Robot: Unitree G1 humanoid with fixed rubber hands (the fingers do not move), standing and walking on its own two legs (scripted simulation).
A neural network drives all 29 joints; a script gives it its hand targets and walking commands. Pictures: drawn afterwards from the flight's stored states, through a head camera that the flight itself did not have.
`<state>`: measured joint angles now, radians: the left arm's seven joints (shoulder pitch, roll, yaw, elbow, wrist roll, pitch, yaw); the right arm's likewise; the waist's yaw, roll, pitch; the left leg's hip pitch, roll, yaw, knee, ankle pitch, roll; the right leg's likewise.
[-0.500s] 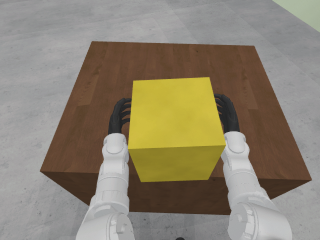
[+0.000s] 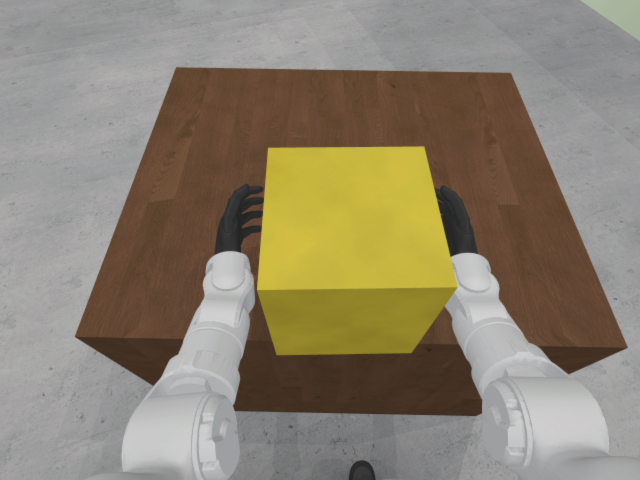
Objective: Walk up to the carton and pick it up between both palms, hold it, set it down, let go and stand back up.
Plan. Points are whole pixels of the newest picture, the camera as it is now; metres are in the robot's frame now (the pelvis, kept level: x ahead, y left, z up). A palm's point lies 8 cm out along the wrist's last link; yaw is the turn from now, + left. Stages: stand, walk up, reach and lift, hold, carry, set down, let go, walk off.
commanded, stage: set down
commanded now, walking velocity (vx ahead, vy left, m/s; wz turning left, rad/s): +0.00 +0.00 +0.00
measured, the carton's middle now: (345, 258) +0.39 -0.02 +0.00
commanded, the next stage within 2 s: none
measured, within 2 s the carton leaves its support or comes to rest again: neither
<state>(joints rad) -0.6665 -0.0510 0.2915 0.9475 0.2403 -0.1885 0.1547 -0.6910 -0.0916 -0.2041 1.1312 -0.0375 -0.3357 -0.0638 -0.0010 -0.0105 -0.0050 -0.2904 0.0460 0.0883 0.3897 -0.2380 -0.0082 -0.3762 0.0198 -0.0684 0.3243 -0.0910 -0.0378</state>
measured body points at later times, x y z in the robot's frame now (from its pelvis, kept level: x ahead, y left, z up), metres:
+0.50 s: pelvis -0.01 +0.00 -0.01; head +0.01 +0.00 +0.44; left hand +0.41 +0.18 +0.07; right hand +0.42 -0.23 +0.09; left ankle -0.03 +0.12 -0.74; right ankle +0.04 -0.10 -0.74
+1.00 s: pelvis -0.02 -0.02 +0.00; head -0.02 -0.01 +0.45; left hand +0.41 +0.19 +0.18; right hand +0.43 -0.21 +0.17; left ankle -0.03 +0.12 -0.74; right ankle +0.04 -0.10 -0.74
